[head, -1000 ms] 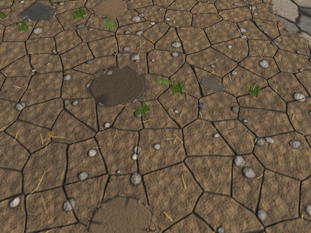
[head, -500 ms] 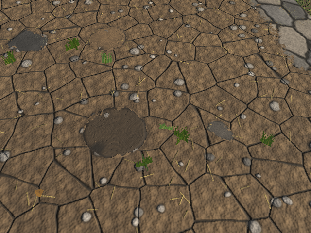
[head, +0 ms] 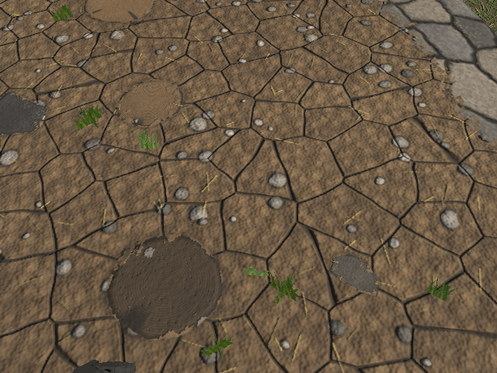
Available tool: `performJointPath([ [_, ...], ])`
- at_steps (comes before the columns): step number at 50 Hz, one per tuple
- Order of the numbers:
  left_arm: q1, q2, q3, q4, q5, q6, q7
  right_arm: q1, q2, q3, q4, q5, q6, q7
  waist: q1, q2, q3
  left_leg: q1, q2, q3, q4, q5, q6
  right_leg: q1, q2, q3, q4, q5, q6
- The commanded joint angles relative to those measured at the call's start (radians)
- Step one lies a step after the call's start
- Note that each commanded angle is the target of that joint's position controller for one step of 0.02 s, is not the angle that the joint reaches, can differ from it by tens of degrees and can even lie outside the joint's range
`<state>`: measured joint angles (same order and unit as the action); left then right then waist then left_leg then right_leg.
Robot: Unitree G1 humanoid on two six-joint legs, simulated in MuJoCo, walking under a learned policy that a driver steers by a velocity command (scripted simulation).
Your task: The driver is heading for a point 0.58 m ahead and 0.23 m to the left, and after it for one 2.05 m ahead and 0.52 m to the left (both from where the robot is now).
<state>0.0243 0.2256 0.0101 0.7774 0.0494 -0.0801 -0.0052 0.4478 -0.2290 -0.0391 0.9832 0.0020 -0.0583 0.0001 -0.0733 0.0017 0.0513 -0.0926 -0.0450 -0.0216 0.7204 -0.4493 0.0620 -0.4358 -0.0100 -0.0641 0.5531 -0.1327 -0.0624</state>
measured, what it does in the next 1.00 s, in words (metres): walks ahead, turning left: left foot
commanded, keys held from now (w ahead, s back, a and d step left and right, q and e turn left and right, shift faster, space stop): w+q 0.98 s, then w+e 0.02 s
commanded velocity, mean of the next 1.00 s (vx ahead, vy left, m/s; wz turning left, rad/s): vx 0.50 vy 0.00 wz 0.54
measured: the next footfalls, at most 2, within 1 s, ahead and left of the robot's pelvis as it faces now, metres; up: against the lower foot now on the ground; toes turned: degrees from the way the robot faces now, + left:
left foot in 0.50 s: +0.37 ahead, +0.14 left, +0.00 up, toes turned +22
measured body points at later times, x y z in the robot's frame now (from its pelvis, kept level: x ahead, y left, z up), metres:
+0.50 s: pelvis +0.25 +0.04 -0.01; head +0.28 +0.06 +0.44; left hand +0.14 +0.28 -0.15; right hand +0.51 -0.13 -0.11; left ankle +0.33 +0.13 -0.73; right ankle +0.10 -0.10 -0.71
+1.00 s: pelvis +0.51 +0.13 +0.00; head +0.54 +0.15 +0.45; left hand +0.59 +0.44 -0.08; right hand +0.63 -0.14 -0.12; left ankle +0.33 +0.13 -0.72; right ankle +0.69 +0.10 -0.71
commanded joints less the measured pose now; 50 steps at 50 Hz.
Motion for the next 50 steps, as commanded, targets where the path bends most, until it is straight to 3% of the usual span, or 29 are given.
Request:
performJointPath([
  [1, 0.293, 0.185, 0.064, 0.028, -0.016, 0.015, 0.015, -0.007, -0.139, -0.036, -0.088, -0.008, -0.001, -0.006, 0.134, -0.097, -0.188, -0.546, 0.056, -0.044, 0.509, 0.001, 0.039, 0.565, -0.402, 0.572, -0.296, -0.3, -0.159],
  [2, 0.23, 0.128, 0.051, 0.022, -0.021, 0.009, 0.012, -0.05, -0.114, -0.033, -0.093, -0.009, 0.001, 0.004, 0.115, -0.068, -0.094, -0.532, 0.093, -0.04, 0.474, 0.075, 0.034, 0.441, -0.352, 0.442, -0.338, -0.239, -0.136],
  [4, 0.209, 0.087, 0.041, 0.038, -0.025, -0.005, 0.017, -0.061, -0.088, -0.035, -0.093, -0.027, 0.024, 0.019, 0.072, -0.105, -0.025, -0.47, 0.13, -0.032, 0.415, 0.132, 0.017, 0.309, -0.277, 0.259, -0.387, -0.091, -0.082],
  [6, 0.233, 0.091, 0.044, 0.054, -0.03, -0.025, 0.017, -0.069, -0.063, -0.033, -0.099, -0.033, 0.045, 0.032, 0.056, -0.088, -0.029, -0.462, 0.133, -0.019, 0.419, 0.177, 0.002, 0.289, -0.265, 0.175, -0.406, 0.018, -0.082],
  [9, 0.268, 0.106, 0.053, 0.077, -0.035, -0.039, 0.017, -0.16, -0.058, -0.034, -0.136, -0.034, 0.057, 0.045, 0.054, -0.071, -0.008, -0.556, 0.15, -0.01, 0.381, 0.276, -0.014, 0.316, -0.259, 0.075, -0.432, 0.094, -0.09],
  [14, 0.314, 0.108, 0.054, 0.108, -0.031, -0.036, 0.016, -0.337, -0.039, -0.018, -0.204, -0.032, 0.053, 0.063, 0.081, -0.069, 0.033, -0.565, 0.14, 0.048, 0.122, 0.446, -0.024, 0.339, -0.225, -0.073, -0.427, 0.195, -0.079],
  [18, 0.38, 0.138, 0.063, 0.137, -0.029, -0.026, 0.024, -0.452, -0.044, -0.009, -0.254, -0.038, 0.051, 0.074, 0.114, -0.066, 0.053, -0.533, 0.12, 0.119, -0.03, 0.424, 0.014, 0.439, -0.26, -0.13, -0.396, 0.295, -0.07],
  [20, 0.397, 0.15, 0.067, 0.148, -0.027, -0.013, 0.029, -0.467, -0.055, -0.012, -0.268, -0.043, 0.051, 0.073, 0.112, -0.071, 0.05, -0.51, 0.093, 0.146, -0.072, 0.346, 0.045, 0.508, -0.273, -0.16, -0.334, 0.438, -0.059],
  [22, 0.393, 0.179, 0.074, 0.152, -0.024, 0.002, 0.035, -0.418, -0.071, -0.022, -0.26, -0.045, 0.052, 0.065, 0.082, -0.097, 0.004, -0.411, 0.028, 0.186, -0.092, 0.231, 0.086, 0.551, -0.276, -0.193, -0.19, 0.749, -0.047],
  [23, 0.391, 0.195, 0.078, 0.153, -0.024, 0.013, 0.035, -0.341, -0.087, -0.031, -0.24, -0.045, 0.048, 0.059, 0.048, -0.101, -0.043, -0.326, -0.012, 0.194, -0.11, 0.184, 0.111, 0.558, -0.275, -0.202, -0.057, 0.85, -0.045],
  [24, 0.382, 0.204, 0.08, 0.147, -0.028, 0.024, 0.033, -0.21, -0.108, -0.047, -0.201, -0.049, 0.038, 0.049, -0.009, -0.08, -0.119, -0.161, -0.048, 0.187, -0.176, 0.199, 0.14, 0.505, -0.265, -0.216, 0.144, 0.809, -0.032],
  [25, 0.373, 0.189, 0.075, 0.123, -0.027, 0.025, 0.03, -0.042, -0.181, -0.076, -0.151, -0.061, 0.032, 0.032, -0.082, 0.002, -0.221, 0.1, 0.041, 0.029, -0.242, 0.15, 0.19, 0.309, -0.239, -0.222, 0.433, 0.545, 0.004],
  [26, 0.403, 0.058, 0.048, 0.046, -0.034, 0.017, 0.008, -0.063, -0.308, -0.105, -0.165, -0.053, 0.035, 0.019, -0.004, 0.247, -0.288, 0.41, 0.353, -0.497, -0.302, 0.146, 0.333, -0.165, -0.049, -0.186, 0.79, -0.376, 0.072],
  [27, 0.272, 0.148, 0.066, 0.009, -0.028, 0.004, 0.004, -0.016, -0.311, -0.106, -0.181, -0.025, 0.049, 0.013, -0.064, 0.107, -0.329, 0.423, 0.395, -0.724, -0.431, 0.177, 0.368, -0.297, 0.014, 0.046, 0.896, -0.405, 0.078],
  [28, 0.202, 0.138, 0.061, -0.014, -0.039, -0.009, -0.001, -0.067, -0.279, -0.098, -0.164, -0.019, 0.053, 0.003, -0.039, 0.058, -0.184, 0.33, 0.373, -0.543, -0.44, 0.261, 0.335, -0.363, -0.054, 0.086, 0.861, -0.289, 0.063],
  [29, 0.218, 0.131, 0.056, -0.003, -0.042, -0.02, 0.002, -0.118, -0.219, -0.084, -0.163, -0.011, 0.048, 0.0, 0.006, 0.006, -0.098, 0.187, 0.329, -0.437, -0.451, 0.385, 0.292, -0.309, -0.092, 0.084, 0.754, -0.209, 0.058],
  [30, 0.231, 0.131, 0.059, 0.011, -0.031, -0.015, 0.005, -0.168, -0.184, -0.074, -0.17, -0.01, 0.04, -0.002, 0.049, -0.021, -0.055, 0.086, 0.272, -0.354, -0.461, 0.488, 0.255, -0.241, -0.113, 0.088, 0.681, -0.191, 0.062],
  [32, 0.276, 0.121, 0.058, 0.018, -0.003, 0.023, 0.001, -0.204, -0.149, -0.059, -0.179, -0.001, 0.022, -0.002, 0.098, -0.007, -0.07, -0.012, 0.214, -0.268, -0.479, 0.603, 0.238, -0.132, -0.118, 0.093, 0.608, -0.188, 0.086],
  [35, 0.231, 0.096, 0.053, -0.007, -0.001, 0.052, -0.008, -0.155, -0.183, -0.066, -0.167, 0.0, 0.001, 0.005, 0.1, 0.004, -0.055, -0.064, 0.173, -0.236, -0.506, 0.604, 0.235, -0.145, -0.107, 0.069, 0.505, -0.134, 0.112],
  [40, 0.026, 0.1, 0.047, -0.079, -0.008, 0.054, -0.013, -0.053, -0.189, -0.068, -0.151, -0.003, 0.002, 0.006, 0.026, 0.047, -0.005, -0.012, 0.149, -0.264, -0.518, 0.538, 0.191, -0.241, -0.087, 0.07, 0.271, 0.057, 0.126],
  [46, -0.118, 0.111, 0.034, -0.146, -0.021, 0.033, -0.02, 0.025, -0.206, -0.07, -0.145, -0.017, 0.007, -0.008, -0.023, 0.068, -0.003, 0.102, 0.17, -0.321, -0.423, 0.679, 0.166, -0.209, -0.026, 0.075, 0.081, 0.085, 0.099],
  [48, -0.062, 0.134, 0.039, -0.141, -0.025, 0.025, -0.017, -0.014, -0.224, -0.075, -0.159, -0.02, 0.007, -0.016, 0.019, 0.082, -0.009, 0.078, 0.176, -0.345, -0.379, 0.717, 0.132, -0.081, -0.006, 0.087, 0.008, 0.036, 0.075],
  [49, 0.015, 0.152, 0.046, -0.12, -0.026, 0.019, -0.01, -0.051, -0.236, -0.077, -0.17, -0.021, 0.004, -0.015, 0.058, 0.087, -0.031, 0.037, 0.165, -0.343, -0.324, 0.794, 0.11, 0.047, 0.018, 0.079, -0.02, -0.008, 0.058],
  [50, 0.144, 0.17, 0.056, -0.077, -0.023, 0.011, -0.001, -0.066, -0.238, -0.076, -0.168, -0.019, -0.002, -0.01, 0.115, 0.061, -0.094, 0.029, 0.137, -0.305, -0.205, 0.883, 0.091, 0.198, 0.043, 0.047, -0.062, -0.007, 0.035],
])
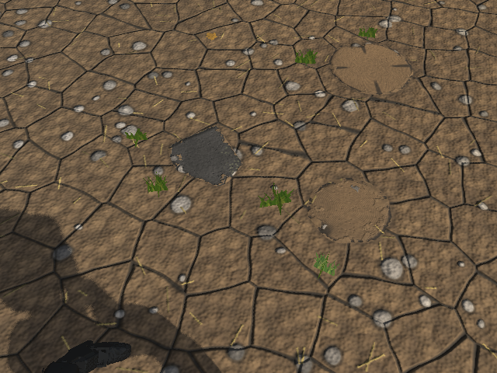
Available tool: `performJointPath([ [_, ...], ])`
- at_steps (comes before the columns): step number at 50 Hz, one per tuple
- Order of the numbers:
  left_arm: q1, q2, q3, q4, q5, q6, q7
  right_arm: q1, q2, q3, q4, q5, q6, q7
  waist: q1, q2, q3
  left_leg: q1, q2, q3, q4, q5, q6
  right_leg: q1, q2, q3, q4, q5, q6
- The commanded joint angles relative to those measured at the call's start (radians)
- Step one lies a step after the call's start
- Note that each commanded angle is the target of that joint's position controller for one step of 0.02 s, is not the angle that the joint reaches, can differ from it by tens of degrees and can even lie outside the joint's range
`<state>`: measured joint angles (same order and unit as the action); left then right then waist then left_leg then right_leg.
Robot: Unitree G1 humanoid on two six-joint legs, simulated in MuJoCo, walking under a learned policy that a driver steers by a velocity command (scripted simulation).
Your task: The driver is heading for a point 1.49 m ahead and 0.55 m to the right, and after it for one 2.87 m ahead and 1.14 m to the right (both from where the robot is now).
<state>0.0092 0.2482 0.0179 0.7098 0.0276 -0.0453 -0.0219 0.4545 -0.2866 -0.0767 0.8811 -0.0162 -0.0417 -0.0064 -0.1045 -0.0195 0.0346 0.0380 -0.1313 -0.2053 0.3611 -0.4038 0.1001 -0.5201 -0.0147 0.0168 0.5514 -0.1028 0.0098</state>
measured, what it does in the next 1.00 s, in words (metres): walks ahead, turning right: right foot, then left foot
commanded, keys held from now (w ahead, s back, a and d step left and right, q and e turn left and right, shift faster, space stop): w+e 1.00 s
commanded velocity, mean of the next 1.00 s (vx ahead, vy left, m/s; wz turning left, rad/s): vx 0.50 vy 0.00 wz -0.34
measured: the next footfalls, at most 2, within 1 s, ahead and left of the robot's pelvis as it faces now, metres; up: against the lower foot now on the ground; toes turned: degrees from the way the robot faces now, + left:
right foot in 0.02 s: +0.18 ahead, -0.12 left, +0.00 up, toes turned +2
left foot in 0.48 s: +0.39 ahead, +0.09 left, +0.00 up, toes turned -9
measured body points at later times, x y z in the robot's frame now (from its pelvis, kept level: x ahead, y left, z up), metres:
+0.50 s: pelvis +0.25 +0.00 +0.00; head +0.28 +0.01 +0.45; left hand +0.25 +0.27 -0.14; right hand +0.45 -0.24 -0.07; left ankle +0.35 +0.09 -0.73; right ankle +0.14 -0.12 -0.72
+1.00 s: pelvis +0.49 -0.08 -0.01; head +0.52 -0.10 +0.44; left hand +0.79 +0.03 -0.09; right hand +0.34 -0.30 -0.15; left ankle +0.36 +0.09 -0.72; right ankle +0.55 -0.18 -0.73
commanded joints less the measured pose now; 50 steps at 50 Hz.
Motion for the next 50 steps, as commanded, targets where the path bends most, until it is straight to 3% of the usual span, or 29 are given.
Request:
performJointPath([
  [1, 0.294, 0.177, 0.061, 0.025, 0.012, -0.037, 0.027, -0.06, -0.147, -0.028, -0.06, 0.005, -0.027, 0.003, 0.205, 0.03, -0.164, -0.167, 0.164, -0.059, 0.356, 0.775, 0.03, 0.478, -0.018, 0.012, -0.095, -0.037, -0.075],
  [2, 0.431, 0.253, 0.075, 0.029, 0.035, -0.04, 0.04, 0.001, -0.054, -0.002, -0.085, 0.024, -0.036, 0.007, 0.223, -0.104, -0.315, -0.338, 0.082, 0.027, 0.661, 0.428, -0.003, 0.71, -0.271, 0.345, -0.133, -0.251, -0.151],
  [3, 0.425, 0.306, 0.094, 0.067, 0.021, -0.023, 0.033, 0.107, -0.05, -0.002, -0.079, 0.028, -0.035, 0.011, 0.151, -0.33, -0.352, -0.549, -0.044, 0.08, 0.846, -0.113, -0.025, 0.775, -0.399, 0.793, -0.295, -0.259, -0.263],
  [4, 0.321, 0.212, 0.077, 0.042, 0.002, -0.015, 0.022, 0.061, -0.096, -0.004, -0.056, -0.005, -0.024, 0.004, 0.123, -0.129, -0.18, -0.642, 0.032, 0.038, 0.925, -0.063, -0.015, 0.65, -0.367, 0.74, -0.3, -0.372, -0.27],
  [5, 0.254, 0.142, 0.062, 0.033, -0.01, -0.016, 0.015, -0.04, -0.096, -0.001, -0.071, -0.017, -0.024, 0.014, 0.126, -0.021, -0.075, -0.648, 0.072, 0.059, 0.9, 0.012, -0.018, 0.531, -0.315, 0.58, -0.3, -0.336, -0.261],
  [6, 0.223, 0.109, 0.051, 0.039, -0.006, -0.017, 0.011, -0.094, -0.085, 0.003, -0.09, -0.021, -0.024, 0.02, 0.108, -0.002, -0.028, -0.636, 0.115, 0.088, 0.831, 0.055, -0.022, 0.454, -0.256, 0.466, -0.318, -0.228, -0.236],
  [8, 0.247, 0.106, 0.046, 0.073, -0.012, -0.029, 0.009, -0.118, -0.071, 0.011, -0.104, -0.04, -0.013, 0.03, 0.087, -0.065, -0.023, -0.582, 0.153, 0.127, 0.744, 0.075, -0.049, 0.392, -0.183, 0.348, -0.326, 0.009, -0.221],
  [10, 0.297, 0.122, 0.051, 0.102, -0.021, -0.04, 0.004, -0.126, -0.056, 0.019, -0.113, -0.041, -0.008, 0.035, 0.081, -0.077, -0.051, -0.566, 0.157, 0.158, 0.692, 0.071, -0.076, 0.39, -0.165, 0.306, -0.322, 0.175, -0.243],
  [13, 0.338, 0.147, 0.062, 0.126, -0.025, -0.034, 0.011, -0.253, -0.033, 0.039, -0.158, -0.034, -0.007, 0.038, 0.101, -0.073, -0.012, -0.591, 0.175, 0.192, 0.52, 0.125, -0.115, 0.345, -0.145, 0.268, -0.366, 0.124, -0.26],
  [15, 0.36, 0.151, 0.067, 0.134, -0.025, -0.027, 0.011, -0.343, -0.022, 0.052, -0.187, -0.027, -0.008, 0.04, 0.124, -0.078, 0.003, -0.557, 0.172, 0.205, 0.396, 0.208, -0.128, 0.314, -0.124, 0.251, -0.378, 0.08, -0.243],
  [19, 0.403, 0.175, 0.08, 0.141, -0.02, -0.021, 0.005, -0.429, -0.039, 0.055, -0.218, -0.011, -0.017, 0.031, 0.152, -0.07, -0.016, -0.459, 0.14, 0.216, 0.261, 0.28, -0.135, 0.316, -0.125, 0.269, -0.323, 0.127, -0.212],
  [21, 0.397, 0.187, 0.086, 0.136, -0.017, -0.017, 0.008, -0.412, -0.054, 0.05, -0.222, -0.008, -0.025, 0.023, 0.134, -0.072, -0.024, -0.386, 0.13, 0.203, 0.203, 0.249, -0.125, 0.316, -0.135, 0.307, -0.271, 0.117, -0.192],
  [23, 0.375, 0.187, 0.09, 0.126, -0.02, -0.014, 0.013, -0.293, -0.079, 0.037, -0.186, -0.014, -0.041, 0.009, 0.072, -0.033, -0.055, -0.19, 0.12, 0.196, 0.086, 0.239, -0.101, 0.262, -0.092, 0.31, -0.143, 0.095, -0.154],
  [24, 0.364, 0.149, 0.08, 0.11, -0.027, -0.021, 0.011, -0.181, -0.136, 0.019, -0.168, -0.029, -0.055, -0.004, 0.02, 0.05, -0.126, -0.031, 0.235, 0.076, 0.026, 0.156, -0.063, 0.19, -0.025, 0.257, 0.048, 0.044, -0.123],
  [25, 0.375, 0.058, 0.059, 0.066, -0.052, -0.026, 0.009, -0.069, -0.234, -0.005, -0.166, -0.049, -0.052, -0.018, -0.017, 0.234, -0.243, 0.187, 0.487, -0.228, -0.067, -0.088, 0.005, -0.008, 0.093, 0.101, 0.334, -0.238, -0.079],
  [26, 0.418, 0.098, 0.064, 0.053, -0.032, -0.014, 0.014, -0.072, -0.25, -0.016, -0.151, -0.034, -0.031, -0.018, 0.027, 0.297, -0.225, 0.135, 0.586, -0.486, -0.145, -0.206, 0.077, -0.148, 0.105, 0.037, 0.488, -0.451, -0.083],
  [27, 0.417, 0.128, 0.072, 0.081, -0.012, 0.001, 0.014, -0.134, -0.157, 0.004, -0.168, -0.027, -0.026, -0.013, 0.059, 0.164, -0.124, 0.044, 0.548, -0.411, -0.142, -0.251, 0.085, -0.169, 0.031, 0.071, 0.572, -0.392, -0.095],
  [28, 0.377, 0.115, 0.071, 0.087, -0.007, 0.006, 0.003, -0.183, -0.091, 0.019, -0.174, -0.019, -0.03, -0.008, 0.071, 0.101, -0.047, -0.04, 0.491, -0.275, -0.156, -0.137, 0.071, -0.164, 0.001, 0.07, 0.574, -0.315, -0.089],
  [30, 0.341, 0.098, 0.072, 0.079, 0.005, 0.021, -0.013, -0.204, -0.051, 0.03, -0.163, -0.017, -0.043, -0.009, 0.095, 0.138, -0.007, -0.11, 0.416, -0.072, -0.185, 0.114, 0.038, -0.132, -0.037, 0.05, 0.542, -0.239, -0.068],
  [33, 0.289, 0.081, 0.068, 0.055, 0.008, 0.04, -0.03, -0.161, -0.06, 0.023, -0.134, -0.005, -0.064, -0.005, 0.103, 0.122, -0.025, -0.096, 0.392, 0.069, -0.189, 0.381, 0.04, -0.15, -0.043, 0.034, 0.558, -0.155, -0.045],
  [38, 0.131, 0.063, 0.054, -0.007, 0.008, 0.048, -0.051, -0.109, -0.068, 0.014, -0.094, -0.003, -0.065, -0.002, 0.088, 0.105, 0.009, -0.07, 0.382, 0.226, -0.208, 0.505, 0.049, -0.226, -0.056, 0.005, 0.428, -0.014, -0.019],
  [41, 0.03, 0.047, 0.037, -0.043, 0.006, 0.044, -0.064, -0.097, -0.082, 0.009, -0.078, -0.004, -0.063, -0.001, 0.069, 0.109, 0.036, -0.091, 0.369, 0.31, -0.21, 0.513, 0.033, -0.15, -0.052, -0.047, 0.245, 0.075, -0.035],
  [45, -0.045, 0.061, 0.033, -0.082, 0.013, 0.043, -0.067, -0.042, -0.117, -0.002, -0.042, -0.005, -0.047, -0.009, 0.053, 0.104, 0.053, -0.006, 0.398, 0.375, -0.148, 0.666, 0.011, -0.079, -0.02, -0.124, 0.106, -0.009, -0.094],
  [47, -0.008, 0.076, 0.04, -0.079, 0.019, 0.043, -0.056, -0.032, -0.147, -0.008, -0.029, -0.005, -0.034, -0.014, 0.079, 0.124, 0.013, 0.04, 0.402, 0.418, -0.008, 0.988, -0.004, 0.019, 0.043, -0.167, 0.074, -0.115, -0.137],
  [48, 0.067, 0.092, 0.049, -0.062, 0.021, 0.039, -0.048, -0.028, -0.164, -0.011, -0.024, -0.005, -0.024, -0.016, 0.114, 0.127, -0.037, 0.05, 0.402, 0.433, 0.129, 1.112, -0.006, 0.109, 0.084, -0.177, 0.055, -0.16, -0.164],
  [49, 0.211, 0.113, 0.064, -0.019, 0.027, 0.029, -0.037, -0.035, -0.171, -0.011, -0.027, -0.001, -0.015, -0.018, 0.18, 0.103, -0.122, -0.011, 0.39, 0.454, 0.334, 1.078, -0.02, 0.297, 0.119, -0.167, -0.014, -0.135, -0.195],
  [50, 0.385, 0.183, 0.092, 0.032, 0.036, 0.024, -0.018, -0.038, -0.153, -0.004, -0.052, -0.006, -0.014, -0.016, 0.251, 0.02, -0.23, -0.213, 0.364, 0.459, 0.623, 0.793, -0.051, 0.565, 0.019, -0.002, -0.058, -0.208, -0.241],
])
Velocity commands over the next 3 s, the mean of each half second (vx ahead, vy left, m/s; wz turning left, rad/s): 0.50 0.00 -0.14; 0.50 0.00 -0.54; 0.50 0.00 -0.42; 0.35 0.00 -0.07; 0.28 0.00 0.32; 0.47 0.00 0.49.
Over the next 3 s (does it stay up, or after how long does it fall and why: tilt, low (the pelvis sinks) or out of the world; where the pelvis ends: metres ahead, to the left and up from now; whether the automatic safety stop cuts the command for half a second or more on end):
stays up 1.23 -0.46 -0.01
